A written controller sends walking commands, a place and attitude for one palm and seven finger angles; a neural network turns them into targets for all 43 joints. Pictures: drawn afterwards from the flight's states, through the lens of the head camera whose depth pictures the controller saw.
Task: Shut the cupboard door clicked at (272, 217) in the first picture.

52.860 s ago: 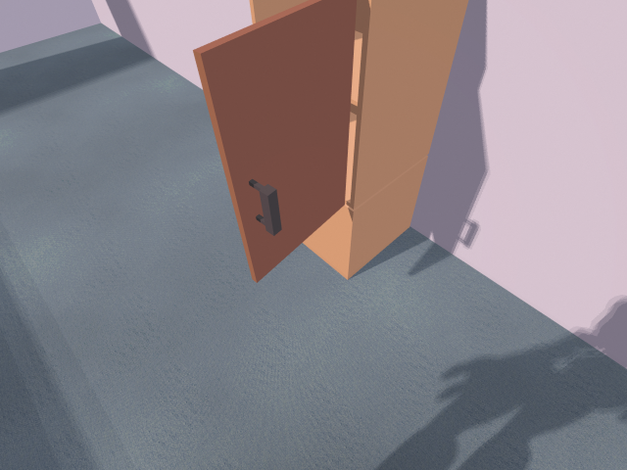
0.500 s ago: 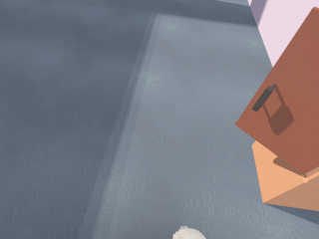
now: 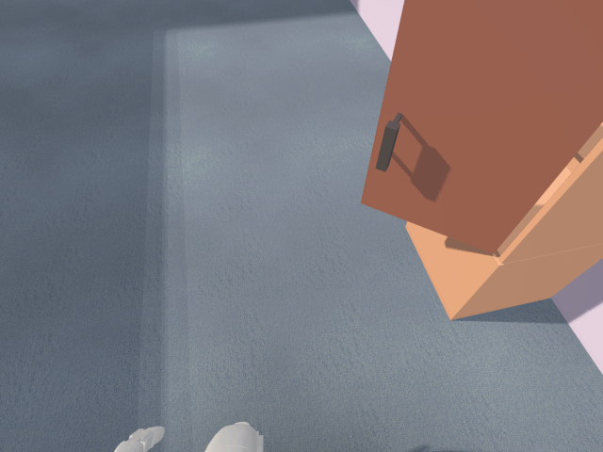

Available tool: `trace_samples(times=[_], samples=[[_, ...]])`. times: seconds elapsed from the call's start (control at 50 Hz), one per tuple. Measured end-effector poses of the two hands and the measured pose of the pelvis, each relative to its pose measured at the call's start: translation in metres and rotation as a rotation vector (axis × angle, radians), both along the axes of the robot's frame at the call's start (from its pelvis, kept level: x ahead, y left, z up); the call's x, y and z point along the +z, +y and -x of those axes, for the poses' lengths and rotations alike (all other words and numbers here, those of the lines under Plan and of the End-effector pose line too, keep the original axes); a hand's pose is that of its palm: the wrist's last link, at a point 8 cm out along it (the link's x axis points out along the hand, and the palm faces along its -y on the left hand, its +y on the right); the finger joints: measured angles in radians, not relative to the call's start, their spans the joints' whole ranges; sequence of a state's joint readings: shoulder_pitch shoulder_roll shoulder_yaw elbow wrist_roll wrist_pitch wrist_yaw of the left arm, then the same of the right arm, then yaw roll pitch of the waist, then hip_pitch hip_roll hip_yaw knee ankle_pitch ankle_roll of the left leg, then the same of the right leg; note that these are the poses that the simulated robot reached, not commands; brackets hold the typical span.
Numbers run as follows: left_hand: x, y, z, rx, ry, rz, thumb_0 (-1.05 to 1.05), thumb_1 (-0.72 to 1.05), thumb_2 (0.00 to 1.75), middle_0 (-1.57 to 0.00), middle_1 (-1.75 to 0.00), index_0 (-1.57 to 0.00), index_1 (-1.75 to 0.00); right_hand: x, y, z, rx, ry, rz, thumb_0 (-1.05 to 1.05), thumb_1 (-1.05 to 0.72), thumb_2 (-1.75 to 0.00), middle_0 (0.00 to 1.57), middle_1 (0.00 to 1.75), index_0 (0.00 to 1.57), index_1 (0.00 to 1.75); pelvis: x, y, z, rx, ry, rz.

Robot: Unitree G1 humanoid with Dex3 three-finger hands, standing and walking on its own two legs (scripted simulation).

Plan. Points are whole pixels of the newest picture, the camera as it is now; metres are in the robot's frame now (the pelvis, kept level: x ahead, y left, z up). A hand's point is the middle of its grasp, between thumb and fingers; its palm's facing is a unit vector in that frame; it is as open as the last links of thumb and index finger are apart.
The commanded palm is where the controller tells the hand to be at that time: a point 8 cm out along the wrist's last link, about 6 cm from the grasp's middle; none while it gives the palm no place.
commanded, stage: turn to face it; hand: left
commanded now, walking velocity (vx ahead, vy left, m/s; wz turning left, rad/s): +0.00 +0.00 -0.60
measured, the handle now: (390, 141) +0.73 -0.16 -0.07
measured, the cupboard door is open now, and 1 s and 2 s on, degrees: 50 50 50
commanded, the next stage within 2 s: take the last steps up to it in 0.68 s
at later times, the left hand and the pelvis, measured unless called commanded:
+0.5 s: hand (189, 430) +0.16 +0.18 -0.15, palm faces -0.28 -0.92 -0.28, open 7.4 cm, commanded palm none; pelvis +0.00 +0.01 -0.01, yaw -17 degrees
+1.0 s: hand (212, 418) +0.18 +0.15 -0.16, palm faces -0.42 -0.89 -0.17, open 7.4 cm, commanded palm none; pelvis +0.04 +0.01 +0.01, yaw -26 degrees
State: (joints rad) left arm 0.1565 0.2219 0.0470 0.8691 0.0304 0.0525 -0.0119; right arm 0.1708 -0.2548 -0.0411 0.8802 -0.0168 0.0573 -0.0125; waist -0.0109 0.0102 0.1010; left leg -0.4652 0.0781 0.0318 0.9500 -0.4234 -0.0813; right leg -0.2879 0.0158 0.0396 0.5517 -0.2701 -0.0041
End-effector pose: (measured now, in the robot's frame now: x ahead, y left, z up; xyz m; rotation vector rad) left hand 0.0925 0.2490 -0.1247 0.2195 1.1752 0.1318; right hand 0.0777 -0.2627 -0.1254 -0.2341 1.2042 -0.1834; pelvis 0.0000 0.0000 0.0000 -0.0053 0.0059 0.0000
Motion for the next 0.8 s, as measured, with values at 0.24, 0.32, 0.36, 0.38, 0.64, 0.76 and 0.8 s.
trace_samples(times=[0.24, 0.32, 0.36, 0.38, 0.64, 0.76, 0.8], samples=[[-0.01, 0.026, -0.027, -0.095, 0.055, 0.046, 0.0, 0.91, 0.9, -0.2, -0.3, -0.2, -0.3, 0.016, 0.036, 0.038, -0.094, -0.007, 0.025, 0.01, -0.9, -0.9, 0.2, 0.3, 0.21, 0.29, 0.005, 0.028, -0.006, -0.156, 0.007, 0.034], [0.0, 0.02, -0.044, -0.15, 0.046, 0.028, 0.0, 0.91, 0.9, -0.2, -0.29, -0.2, -0.3, 0.013, 0.034, 0.063, -0.163, 0.033, 0.007, 0.01, -0.9, -0.9, 0.21, 0.3, 0.21, 0.3, 0.009, 0.026, -0.007, -0.205, 0.008, 0.043], [0.003, 0.012, -0.054, -0.185, 0.039, 0.013, 0.0, 0.91, 0.9, -0.2, -0.29, -0.2, -0.3, 0.008, 0.03, 0.077, -0.204, 0.048, -0.007, 0.01, -0.9, -0.9, 0.21, 0.3, 0.21, 0.3, 0.008, 0.022, -0.007, -0.229, 0.008, 0.04], [0.005, 0.007, -0.059, -0.203, 0.033, 0.005, 0.0, 0.91, 0.9, -0.2, -0.29, -0.2, -0.3, 0.004, 0.027, 0.084, -0.224, 0.056, -0.014, 0.01, -0.9, -0.9, 0.21, 0.3, 0.21, 0.3, 0.007, 0.019, -0.007, -0.24, 0.008, 0.036], [0.004, -0.036, -0.072, -0.312, 0.027, -0.016, 0.0, 0.9, 0.9, -0.2, -0.3, -0.2, -0.3, -0.009, 0.009, 0.109, -0.365, 0.079, -0.041, 0.01, -0.9, -0.9, 0.2, 0.3, 0.2, 0.29, 0.003, 0.005, -0.011, -0.33, 0.012, -0.001], [-0.02, -0.033, -0.08, -0.319, 0.06, 0.037, 0.0, 0.9, 0.9, -0.21, -0.3, -0.21, -0.3, -0.005, 0.026, 0.094, -0.379, 0.031, -0.013, 0.01, -0.9, -0.9, 0.2, 0.3, 0.2, 0.29, -0.005, 0.016, -0.023, -0.37, 0.02, 0.018], [-0.023, -0.031, -0.082, -0.325, 0.079, 0.043, 0.0, 0.9, 0.9, -0.21, -0.3, -0.21, -0.3, -0.002, 0.034, 0.094, -0.381, 0.029, -0.01, 0.01, -0.9, -0.9, 0.2, 0.3, 0.2, 0.29, -0.005, 0.019, -0.025, -0.389, 0.016, 0.011]])
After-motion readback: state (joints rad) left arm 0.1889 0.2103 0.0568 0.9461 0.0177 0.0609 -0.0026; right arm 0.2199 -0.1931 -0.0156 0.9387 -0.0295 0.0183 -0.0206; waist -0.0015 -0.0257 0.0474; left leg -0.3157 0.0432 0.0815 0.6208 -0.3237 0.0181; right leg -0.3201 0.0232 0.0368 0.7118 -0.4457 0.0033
